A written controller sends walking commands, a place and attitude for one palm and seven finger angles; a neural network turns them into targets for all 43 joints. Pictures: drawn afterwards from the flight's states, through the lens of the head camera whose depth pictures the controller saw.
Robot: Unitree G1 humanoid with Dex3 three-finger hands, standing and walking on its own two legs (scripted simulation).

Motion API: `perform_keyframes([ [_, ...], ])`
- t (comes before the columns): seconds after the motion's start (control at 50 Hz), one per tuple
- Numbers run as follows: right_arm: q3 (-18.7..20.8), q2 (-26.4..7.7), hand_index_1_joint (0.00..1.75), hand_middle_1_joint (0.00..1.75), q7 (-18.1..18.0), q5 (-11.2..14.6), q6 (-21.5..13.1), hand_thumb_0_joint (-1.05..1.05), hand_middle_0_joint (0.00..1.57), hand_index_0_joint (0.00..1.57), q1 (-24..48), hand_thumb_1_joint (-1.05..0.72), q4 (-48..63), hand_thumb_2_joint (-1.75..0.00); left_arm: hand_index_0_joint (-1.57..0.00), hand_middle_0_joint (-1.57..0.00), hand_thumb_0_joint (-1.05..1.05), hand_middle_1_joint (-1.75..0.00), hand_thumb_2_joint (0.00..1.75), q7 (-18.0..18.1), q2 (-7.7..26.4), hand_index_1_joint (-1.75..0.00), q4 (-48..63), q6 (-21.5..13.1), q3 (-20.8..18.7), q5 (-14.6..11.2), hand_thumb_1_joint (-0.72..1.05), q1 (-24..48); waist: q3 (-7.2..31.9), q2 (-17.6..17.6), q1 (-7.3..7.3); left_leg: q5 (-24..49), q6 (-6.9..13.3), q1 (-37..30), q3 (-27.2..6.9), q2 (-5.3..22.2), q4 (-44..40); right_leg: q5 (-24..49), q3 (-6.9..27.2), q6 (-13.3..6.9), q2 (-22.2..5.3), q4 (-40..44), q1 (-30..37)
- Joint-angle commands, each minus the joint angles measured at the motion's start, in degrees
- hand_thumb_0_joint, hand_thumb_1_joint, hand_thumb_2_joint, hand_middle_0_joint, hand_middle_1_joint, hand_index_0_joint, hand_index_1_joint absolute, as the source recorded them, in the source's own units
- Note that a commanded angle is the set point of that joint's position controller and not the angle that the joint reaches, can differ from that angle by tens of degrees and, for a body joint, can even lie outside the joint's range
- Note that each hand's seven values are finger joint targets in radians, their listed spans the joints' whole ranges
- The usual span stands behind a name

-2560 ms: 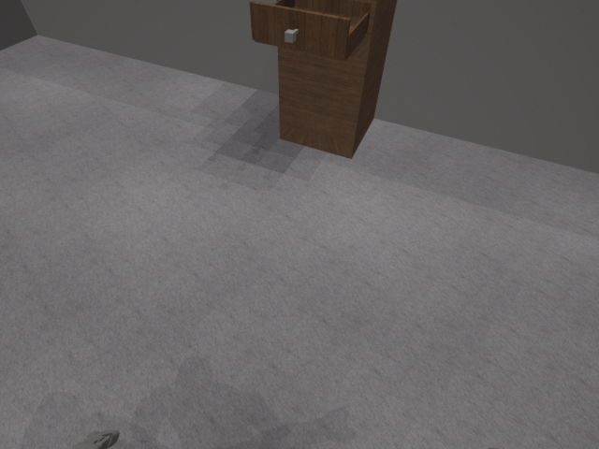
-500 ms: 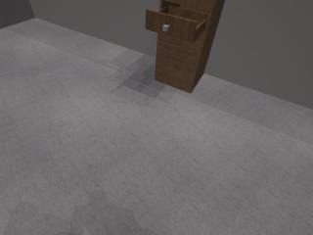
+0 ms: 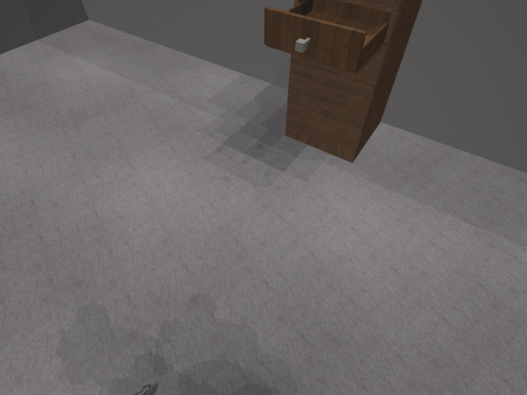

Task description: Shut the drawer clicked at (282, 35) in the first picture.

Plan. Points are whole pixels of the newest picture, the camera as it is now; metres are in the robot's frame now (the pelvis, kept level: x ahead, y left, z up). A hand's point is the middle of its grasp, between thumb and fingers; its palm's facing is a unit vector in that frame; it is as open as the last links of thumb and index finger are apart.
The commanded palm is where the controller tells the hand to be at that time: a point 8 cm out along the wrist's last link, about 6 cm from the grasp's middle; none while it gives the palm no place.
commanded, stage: walk to a spot facing it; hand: left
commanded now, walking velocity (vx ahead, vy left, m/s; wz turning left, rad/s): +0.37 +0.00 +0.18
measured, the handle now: (303, 43) +1.22 -0.12 -0.03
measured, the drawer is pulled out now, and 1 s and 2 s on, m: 0.28 0.28 0.28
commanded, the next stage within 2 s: turn to face it in 1.12 s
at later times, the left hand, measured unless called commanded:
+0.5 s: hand (140, 372) +0.19 +0.23 -0.16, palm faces +0.11 -0.98 -0.15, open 7.4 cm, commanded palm none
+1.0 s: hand (189, 235) +0.47 +0.18 -0.15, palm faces +0.14 -0.96 -0.22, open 7.2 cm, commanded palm none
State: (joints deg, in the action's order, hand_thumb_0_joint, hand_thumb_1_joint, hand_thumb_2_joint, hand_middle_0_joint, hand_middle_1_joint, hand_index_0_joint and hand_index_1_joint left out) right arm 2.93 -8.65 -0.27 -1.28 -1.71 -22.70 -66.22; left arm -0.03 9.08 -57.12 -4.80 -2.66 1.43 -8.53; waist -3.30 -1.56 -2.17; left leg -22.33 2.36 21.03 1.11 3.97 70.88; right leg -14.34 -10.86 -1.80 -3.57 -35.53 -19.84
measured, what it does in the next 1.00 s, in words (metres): walks ahead: left foot, then right foot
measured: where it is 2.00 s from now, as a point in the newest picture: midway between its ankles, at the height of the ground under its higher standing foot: (247, 283)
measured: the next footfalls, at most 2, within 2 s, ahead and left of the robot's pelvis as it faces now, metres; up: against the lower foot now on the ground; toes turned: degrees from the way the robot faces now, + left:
left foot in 0.28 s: +0.25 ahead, +0.13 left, +0.00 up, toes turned +13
right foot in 0.78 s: +0.50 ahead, -0.10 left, +0.00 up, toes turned -5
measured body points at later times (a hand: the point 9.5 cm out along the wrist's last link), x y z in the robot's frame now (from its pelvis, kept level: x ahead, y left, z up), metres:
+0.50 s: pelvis +0.21 +0.05 +0.02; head +0.22 +0.07 +0.47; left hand +0.19 +0.28 -0.15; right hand +0.28 -0.19 -0.11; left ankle +0.21 +0.13 -0.72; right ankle +0.23 -0.10 -0.63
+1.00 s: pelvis +0.44 -0.01 +0.02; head +0.44 -0.02 +0.47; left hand +0.46 +0.24 -0.13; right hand +0.46 -0.23 -0.15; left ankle +0.44 +0.14 -0.64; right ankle +0.46 -0.10 -0.72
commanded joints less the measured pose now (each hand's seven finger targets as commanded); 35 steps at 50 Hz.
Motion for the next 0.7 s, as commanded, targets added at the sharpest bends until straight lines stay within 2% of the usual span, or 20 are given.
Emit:
perform_keyframes([
  [0.0,0.72,-0.73,0.3,0.3,0.86,-0.33,0.51,0.0,0.2,0.2,-0.39,-0.9,5.26,-0.9,-0.2,-0.2,0.0,-0.3,0.9,1.04,5.32,-0.3,-1.28,0.23,-0.82,0.51,0.9,-8.42,-2.22,8.91,0.39,5.25,-1.89,8.77,-0.42,5.07,-3.62,-8.82,13.99,-5.22,-16.08,26.58,-2.13],
  [0.02,0.78,-0.35,0.3,0.3,1.18,-0.2,0.68,0.0,0.2,0.2,-0.05,-0.9,5.7,-0.9,-0.2,-0.2,0.0,-0.3,0.9,1.04,5.95,-0.3,-1.5,0.08,-0.84,0.63,0.9,-8.12,-2.27,8.4,-0.26,6.11,-2.23,7.86,0.44,4.91,-7.62,-7.58,11.93,-5.3,-15.31,27.09,-2.49],
  [0.08,0.69,-0.9,0.3,0.3,2.17,-0.3,0.6,0.0,0.2,0.2,5.98,-0.9,8.64,-0.9,-0.2,-0.2,0.0,-0.3,0.9,0.72,7.21,-0.3,-1.82,-0.15,-1.18,0.47,0.9,-9.76,-2.72,7.45,0.9,10.1,-2.96,6.83,3.09,4.59,-19.63,-6.25,8.55,-5.43,-13.8,27.46,-0.31],
  [0.14,0.45,-1.87,0.3,0.3,2.75,-0.09,-0.35,0.0,0.2,0.2,11.06,-0.9,10.97,-0.9,-0.2,-0.2,0.0,-0.3,0.9,0.51,9.21,-0.3,-2.57,-0.06,-1.32,0.49,0.9,-11.85,-2.6,6.77,2.71,9.56,-2.54,5.07,4.86,3.04,-28.73,-4.08,8.75,-5.74,-14.12,25.37,5.14],
  [0.18,0.36,-2.8,0.3,0.3,2.73,-0.01,-0.82,0.0,0.2,0.2,12.51,-0.9,11.73,-0.9,-0.2,-0.2,0.0,-0.3,0.9,0.41,10.26,-0.3,-3.09,0.28,-1.48,0.38,0.9,-12.9,-2.23,6.28,2.95,8.71,-2.06,2.69,6.19,1.91,-32.66,-1.21,8.43,-5.49,-14.41,23.25,8.41],
  [0.2,0.4,-3.52,0.3,0.3,2.62,-0.03,-0.99,0.0,0.2,0.2,12.1,-0.9,11.81,-0.9,-0.2,-0.2,0.0,-0.3,0.9,0.38,10.35,-0.3,-3.34,0.48,-1.46,0.28,0.9,-13.17,-2.45,6.07,2.4,8.88,-1.85,-0.17,7.09,1.22,-34.98,0.29,7.46,-4.98,-14.12,21.53,8.46],
  [0.22,0.71,-4.63,0.3,0.3,2.39,-0.14,-1.33,0.0,0.2,0.2,9.09,-0.9,10.95,-0.9,-0.2,-0.2,0.0,-0.3,0.9,0.37,10.41,-0.3,-3.52,0.64,-1.62,0.19,0.9,-12.68,-1.4,3.54,0.59,9.69,-1.59,-6.92,7.84,0.06,-38.59,2.88,5.7,-4.12,-12.97,16.34,6.41],
  [0.24,1.29,-7.29,0.3,0.3,1.88,-0.38,-1.66,0.0,0.2,0.2,3.13,-0.9,9.17,-0.9,-0.2,-0.2,0.0,-0.3,0.9,0.24,9.4,-0.3,-3.27,0.86,-1.35,-0.05,0.9,-12.97,1.61,-1.69,-2.08,7.98,-0.7,-17.49,6.64,0.07,-42.14,6.85,2.25,-2.5,-9.94,5.51,2.64],
  [0.26,2.95,-13.92,0.3,0.3,1.04,-1.06,-2.09,0.0,0.2,0.2,-4.77,-0.9,7.56,-0.9,-0.2,-0.2,0.0,-0.3,0.9,-0.24,6.32,-0.3,-1.99,1.01,-1.0,-0.44,0.9,-13.87,6.14,-15.11,-5.11,2.63,3.9,-28.16,-12.35,12.31,-49.54,-2.27,-1.86,0.93,-2.91,-13.33,-7.96],
  [0.28,3.43,-17.67,0.3,0.3,0.42,-0.52,-1.71,0.0,0.2,0.2,-9.52,-0.9,6.45,-0.9,-0.2,-0.2,0.0,-0.3,0.9,-0.46,6.14,-0.3,0.53,0.75,-0.54,-0.26,0.9,-11.03,7.69,-19.96,-6.08,4.95,8.5,-31.69,-27.64,21.28,-57.02,-19.52,1.73,1.91,1.8,-28.54,-17.72],
  [0.3,2.91,-15.84,0.3,0.3,-0.31,-0.06,-1.57,0.0,0.2,0.2,-6.52,-0.9,6.43,-0.9,-0.2,-0.2,0.0,-0.3,0.9,-0.15,7.31,-0.3,0.63,1.0,-0.84,-0.14,0.9,-8.3,6.57,-13.38,-5.32,2.98,9.12,-28.19,-26.23,21.68,-57.71,-16.84,7.24,1.21,-0.92,-35.44,-20.51],
  [0.32,2.28,-13.74,0.3,0.3,-0.54,0.2,-1.82,0.0,0.2,0.2,-2.32,-0.9,7.97,-0.9,-0.2,-0.2,0.0,-0.3,0.9,-0.51,6.92,-0.3,0.33,0.98,-0.88,-0.28,0.9,-7.12,3.98,-7.36,-3.39,4.84,9.01,-24.37,-23.07,20.63,-57.54,-11.59,8.5,1.35,-3.15,-37.77,-22.11],
  [0.34,1.5,-11.01,0.3,0.3,-0.59,0.12,-2.33,0.0,0.2,0.2,0.64,-0.9,8.41,-0.9,-0.2,-0.2,0.0,-0.3,0.9,-0.88,6.36,-0.3,-0.83,1.17,-1.06,0.06,0.9,-6.97,1.39,-3.57,-1.86,7.93,7.4,-19.68,-17.26,18.13,-58.43,-6.78,9.68,1.76,-4.84,-36.75,-20.42],
  [0.38,0.56,-8.28,0.3,0.3,-0.75,0.29,-3.29,0.0,0.2,0.2,3.19,-0.9,8.25,-0.9,-0.2,-0.2,0.0,-0.3,0.9,-1.06,4.33,-0.3,-2.52,2.08,-0.74,0.4,0.9,-10.33,1.17,-4.33,1.28,17.76,5.19,-16.19,-7.82,13.81,-59.0,-1.9,9.17,2.73,-5.35,-33.4,-15.78],
  [0.4,0.5,-7.75,0.3,0.3,-0.78,0.43,-3.41,0.0,0.2,0.2,3.51,-0.9,7.9,-0.9,-0.2,-0.2,0.0,-0.3,0.9,-0.95,3.88,-0.3,-2.92,2.62,-0.7,0.32,0.9,-11.77,2.25,-3.96,2.05,18.61,5.34,-15.56,-4.81,12.84,-59.16,-1.17,8.89,3.03,-5.24,-31.77,-14.28],
  [0.44,0.95,-6.27,0.3,0.3,-0.91,0.4,-3.62,0.0,0.2,0.2,2.3,-0.9,7.46,-0.9,-0.2,-0.2,0.0,-0.3,0.9,-0.92,3.23,-0.3,-2.7,3.3,-0.93,0.51,0.9,-11.15,0.8,-3.07,2.35,19.18,5.81,-14.55,-2.99,12.06,-60.89,1.52,8.36,3.67,-5.55,-29.01,-14.94],
  [0.54,0.93,-7.56,0.3,0.3,-0.93,0.53,-3.6,0.0,0.2,0.2,-0.35,-0.9,5.34,-0.9,-0.2,-0.2,0.0,-0.3,0.9,-1.51,3.33,-0.3,0.21,3.61,-0.99,0.28,0.9,-3.54,-2.74,-3.47,1.68,18.89,6.89,-16.91,-0.89,11.79,-62.74,5.15,7.16,4.32,-6.05,-16.08,-17.08],
  [0.6,1.15,-7.95,0.3,0.3,-0.89,0.11,-3.28,0.0,0.2,0.2,-2.64,-0.9,3.84,-0.9,-0.2,-0.2,0.0,-0.3,0.9,-1.6,3.0,-0.3,1.87,3.28,-0.98,0.08,0.9,1.84,-4.04,-4.77,0.09,21.38,6.57,-18.57,0.42,11.81,-61.18,4.96,5.22,3.4,-4.61,-7.1,-14.82],
  [0.66,1.34,-8.6,0.3,0.3,-0.87,-0.29,-3.06,0.0,0.2,0.2,-3.1,-0.9,2.91,-0.9,-0.2,-0.2,0.0,-0.3,0.9,-1.71,3.55,-0.3,2.79,2.71,-1.21,-0.02,0.9,3.49,-4.17,-5.28,0.27,22.66,6.12,-18.46,0.31,12.56,-58.54,3.73,4.5,1.69,-2.75,-1.72,-9.64],
  [0.68,1.34,-9.02,0.3,0.3,-0.91,-0.39,-2.89,0.0,0.2,0.2,-2.76,-0.9,2.7,-0.9,-0.2,-0.2,0.0,-0.3,0.9,-1.73,3.98,-0.3,2.48,2.5,-1.35,-0.01,0.9,2.4,-3.88,-4.92,1.07,23.92,5.77,-17.41,0.42,12.6,-56.33,2.84,3.79,1.14,-1.78,-0.25,-5.62],
])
